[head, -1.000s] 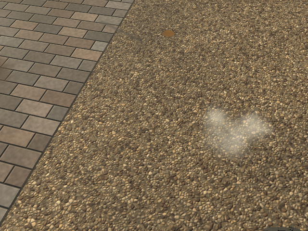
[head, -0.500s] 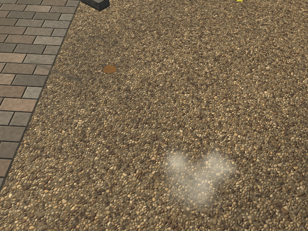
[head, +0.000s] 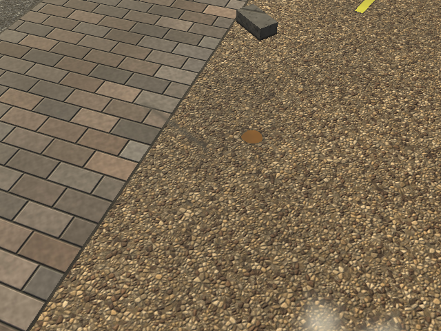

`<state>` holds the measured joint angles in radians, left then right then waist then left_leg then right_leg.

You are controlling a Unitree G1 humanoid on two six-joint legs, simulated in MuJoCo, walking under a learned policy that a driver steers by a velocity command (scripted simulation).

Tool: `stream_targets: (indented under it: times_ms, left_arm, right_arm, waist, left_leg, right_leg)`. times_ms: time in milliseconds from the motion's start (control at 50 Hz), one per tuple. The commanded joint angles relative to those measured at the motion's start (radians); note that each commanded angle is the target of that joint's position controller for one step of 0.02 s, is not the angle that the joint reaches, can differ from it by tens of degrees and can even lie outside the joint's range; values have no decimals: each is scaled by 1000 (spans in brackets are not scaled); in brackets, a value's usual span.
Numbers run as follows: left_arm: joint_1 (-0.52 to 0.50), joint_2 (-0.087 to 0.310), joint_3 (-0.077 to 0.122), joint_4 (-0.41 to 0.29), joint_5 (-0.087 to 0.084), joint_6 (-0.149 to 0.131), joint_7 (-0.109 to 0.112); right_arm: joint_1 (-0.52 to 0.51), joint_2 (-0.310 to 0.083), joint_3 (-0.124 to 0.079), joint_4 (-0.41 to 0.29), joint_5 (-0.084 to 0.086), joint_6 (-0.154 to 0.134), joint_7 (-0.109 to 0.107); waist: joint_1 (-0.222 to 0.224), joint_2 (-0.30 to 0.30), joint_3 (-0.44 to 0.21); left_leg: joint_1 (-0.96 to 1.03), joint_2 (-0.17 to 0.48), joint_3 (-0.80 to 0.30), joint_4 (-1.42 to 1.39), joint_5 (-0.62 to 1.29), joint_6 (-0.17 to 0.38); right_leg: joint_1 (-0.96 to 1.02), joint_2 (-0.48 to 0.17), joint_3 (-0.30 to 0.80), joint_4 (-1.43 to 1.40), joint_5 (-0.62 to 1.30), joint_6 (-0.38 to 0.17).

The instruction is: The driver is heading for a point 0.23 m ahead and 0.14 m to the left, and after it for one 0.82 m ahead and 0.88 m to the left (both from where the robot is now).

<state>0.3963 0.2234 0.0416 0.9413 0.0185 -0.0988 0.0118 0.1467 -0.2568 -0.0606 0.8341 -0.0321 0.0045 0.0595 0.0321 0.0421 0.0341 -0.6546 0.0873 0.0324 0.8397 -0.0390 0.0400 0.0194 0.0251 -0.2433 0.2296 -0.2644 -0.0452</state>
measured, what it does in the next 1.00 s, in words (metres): walks ahead, turning left: left foot, then right foot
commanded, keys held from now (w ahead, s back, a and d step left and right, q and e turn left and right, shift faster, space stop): w+q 0.46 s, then q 0.54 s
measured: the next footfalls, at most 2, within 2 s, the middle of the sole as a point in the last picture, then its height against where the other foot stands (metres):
left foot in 0.16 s outside the picture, level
right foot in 0.68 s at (230, 303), level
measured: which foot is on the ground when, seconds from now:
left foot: up 0.00-0.14, down 0.16-0.68, up 0.70-1.00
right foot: down 0.00-0.18, up 0.20-0.66, down 0.68-1.00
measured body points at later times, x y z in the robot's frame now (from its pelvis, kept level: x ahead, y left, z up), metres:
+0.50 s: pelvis +0.26 +0.06 +0.00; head +0.29 +0.08 +0.45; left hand +0.35 +0.35 -0.11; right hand +0.35 -0.21 -0.12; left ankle +0.20 +0.09 -0.74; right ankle +0.45 -0.08 -0.68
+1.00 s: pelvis +0.41 +0.07 -0.01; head +0.44 +0.08 +0.44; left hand +0.35 +0.35 -0.12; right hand +0.67 -0.08 -0.12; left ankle +0.35 +0.17 -0.69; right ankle +0.53 +0.02 -0.74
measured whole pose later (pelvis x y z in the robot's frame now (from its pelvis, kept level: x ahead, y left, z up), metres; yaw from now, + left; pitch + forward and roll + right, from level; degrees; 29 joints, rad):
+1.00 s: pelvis +0.41 +0.07 -0.01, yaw +36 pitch +0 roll +0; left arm 0.20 0.26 0.03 0.75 0.03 0.00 0.02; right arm 0.19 -0.30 -0.07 0.73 -0.02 0.08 0.03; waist 0.00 0.02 0.08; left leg -0.48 0.00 -0.01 0.97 -0.40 -0.02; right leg -0.31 -0.05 -0.17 0.44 -0.12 -0.04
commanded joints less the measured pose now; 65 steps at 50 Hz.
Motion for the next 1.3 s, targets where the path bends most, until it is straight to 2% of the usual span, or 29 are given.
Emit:
stream_targets:
  times_ms: [20, 100, 140, 160, 180, 200, 220, 260, 300, 340, 460, 580, 660, 680, 700, 720, 740, 760, 780, 820, 960, 1100, 1120, 1140, 1160, 1180, 1220, 1260, 1300]
  left_arm:
    - [4, 132, 26, -39, 0, -11, 7]
    - [20, 168, 35, -20, 5, 12, 18]
    - [13, 201, 44, -20, 7, 32, 20]
    - [2, 207, 45, -29, 4, 41, 17]
    - [8, 165, 34, -61, 6, 39, 13]
    - [1, 90, 25, -141, -8, 29, -8]
    - [-131, 163, 33, -169, 5, 16, -12]
    - [-134, 133, 23, -163, -11, -4, -12]
    - [-100, 123, 22, -153, 23, 29, -12]
    - [-94, 110, 21, -159, 33, 60, -20]
    - [-318, 106, 15, -241, 26, 73, -27]
    - [-429, 103, -2, -290, 6, 54, -22]
    - [-218, 172, 16, -238, 7, 30, 3]
    - [-94, 209, 24, -220, 18, 11, 14]
    - [-39, 276, 30, -231, 27, 11, 21]
    - [-65, 289, 44, -250, -1, 36, 13]
    - [-136, 197, 25, -277, -11, 52, 9]
    - [-192, 123, 2, -285, -13, 58, 11]
    - [-227, 104, -7, -284, -3, 65, 15]
    - [-239, 133, 1, -272, 2, 69, 23]
    - [-238, 164, 21, -264, 13, 81, 17]
    - [-206, 226, 48, -252, 7, 120, 2]
    - [-167, 208, 50, -239, 9, 128, -3]
    - [-114, 126, 33, -258, 14, 139, -14]
    - [-216, 148, 32, -313, 13, 157, 7]
    - [-259, 160, 35, -316, 1, 166, 11]
    - [-206, 162, 39, -283, -8, 153, 7]
    - [-160, 181, 49, -254, 12, 146, 0]
    - [-175, 166, 47, -262, 5, 149, -4]
  right_arm:
    - [-124, -10, 14, -101, -4, -13, 12]
    - [-119, -35, 5, -117, -9, -12, 7]
    - [20, -66, -13, -82, -9, -18, -5]
    - [167, -94, -32, -36, -16, -29, -17]
    - [296, -191, -64, -6, -25, -32, -34]
    - [230, -292, -87, -34, 0, -20, -39]
    - [248, -274, -84, -41, 18, -7, -44]
    - [160, -172, -57, -25, 23, -15, -56]
    - [100, -126, -40, -35, 31, -33, -61]
    - [121, -133, -38, -30, 36, -54, -56]
    - [243, -161, -45, -14, 32, -59, -53]
    - [317, -172, -46, -6, 23, -36, -72]
    - [208, -198, -53, -48, 23, -38, -79]
    - [183, -172, -46, -72, 41, -49, -72]
    - [279, -61, -22, -101, 53, -51, -76]
    - [408, -127, -36, -99, 59, -32, -91]
    - [384, -174, -45, -53, 25, -8, -96]
    - [299, -175, -48, -62, 12, 4, -83]
    - [266, -151, -46, -71, 13, 17, -71]
    - [259, -125, -40, -76, 8, 46, -49]
    - [130, -96, -20, -146, 10, 76, -24]
    - [114, -104, -14, -178, 17, 54, -13]
    - [148, -126, -20, -166, 11, 42, -21]
    - [141, -225, -35, -188, 3, 32, -38]
    - [150, -332, -68, -210, 1, 35, -46]
    - [159, -283, -62, -187, 1, 36, -53]
    - [38, -211, -40, -201, 11, 37, -59]
    - [23, -171, -30, -213, 23, 31, -62]
    - [65, -173, -32, -203, 29, 24, -58]
  waist:
    - [5, -108, 70]
    - [-17, -128, 37]
    - [-79, -141, -53]
    - [-147, -103, -136]
    - [-189, 5, -234]
    - [-112, 234, -298]
    - [-161, 33, -253]
    - [-73, -73, -51]
    - [-11, -63, -33]
    - [2, -49, -45]
    - [-71, 1, 10]
    - [-115, 37, -22]
    - [0, 52, -86]
    - [60, 1, -164]
    - [12, -215, -305]
    - [-33, -332, -463]
    - [-51, -150, -356]
    - [-44, -99, -230]
    - [-57, -107, -160]
    - [-68, -184, -100]
    - [-58, -199, -103]
    - [-60, -160, -96]
    - [-69, -58, -77]
    - [-37, 247, -52]
    - [-87, 231, 10]
    - [-82, 134, 22]
    - [-12, 108, 12]
    - [-11, 104, -61]
    - [-23, 55, -92]
  left_leg:
    - [15, -12, 60, -126, 30, 25]
    - [113, -89, 127, -201, -127, 96]
    - [277, -163, 143, -233, -229, 146]
    - [479, -188, 120, -317, -196, 178]
    - [725, -3, -136, -359, -302, 232]
    - [974, 246, -721, -506, -292, 392]
    - [942, 246, -703, -571, -206, 377]
    - [682, 181, -461, -582, 26, 305]
    - [546, 90, -333, -599, 153, 259]
    - [509, 54, -297, -610, 215, 259]
    - [544, 15, -313, -639, 140, 213]
    - [634, -12, -300, -449, 580, 143]
    - [582, -61, -356, -222, 612, 57]
    - [475, -109, -338, -31, 433, 29]
    - [294, -218, -211, 257, -433, 8]
    - [195, -268, -145, 448, -662, 4]
    - [172, -195, -161, 502, -559, -7]
    - [159, -172, -136, 473, -501, -23]
    - [159, -144, -124, 443, -468, -41]
    - [203, -130, -92, 413, -417, -67]
    - [239, -77, -37, 153, -341, -58]
    - [486, -110, 42, -269, -298, 8]
    - [540, -82, -58, -412, -253, 27]
    - [575, 193, -450, -579, -165, 88]
    - [412, 310, -609, -606, -12, 222]
    - [400, 243, -506, -580, 11, 231]
    - [414, 103, -355, -559, -3, 167]
    - [487, 64, -314, -519, 167, 167]
    - [543, 70, -332, -504, 215, 176]
  right_leg:
    - [-30, -284, 57, -78, 443, -87]
    - [87, -303, -6, 85, 846, -65]
    - [98, -305, -22, 337, 1030, -61]
    - [9, -289, -38, 563, 913, -40]
    - [-220, -252, -35, 868, 514, -7]
    - [-664, -5, 72, 1228, -273, 61]
    - [-781, -45, 255, 1246, -211, 52]
    - [-728, -131, 267, 1075, -65, 42]
    - [-604, -155, 277, 967, -54, 61]
    - [-580, -148, 262, 910, -46, 81]
    - [-708, -132, 248, 646, 164, 112]
    - [-621, -24, 232, 446, 213, 82]
    - [-285, 20, 260, 216, 239, 19]
    - [-61, -98, 337, 172, 430, -15]
    - [188, -422, 569, 293, 975, -80]
    - [227, -562, 832, 260, 1046, -227]
    - [95, -494, 747, 221, 867, -218]
    - [-23, -414, 598, 185, 741, -186]
    - [-105, -356, 503, 143, 651, -158]
    - [-223, -295, 380, 92, 582, -152]
    - [-287, -314, 259, 30, 222, -164]
    - [-348, -334, 172, 168, 57, -67]
    - [-408, -297, 121, 290, -7, 0]
    - [-586, -161, 15, 592, -303, 89]
    - [-670, -45, 161, 724, -385, 105]
    - [-643, -72, 241, 807, -303, 99]
    - [-619, -74, 264, 802, -138, 84]
    - [-599, -56, 252, 858, -94, 86]
    - [-608, -51, 262, 850, -94, 93]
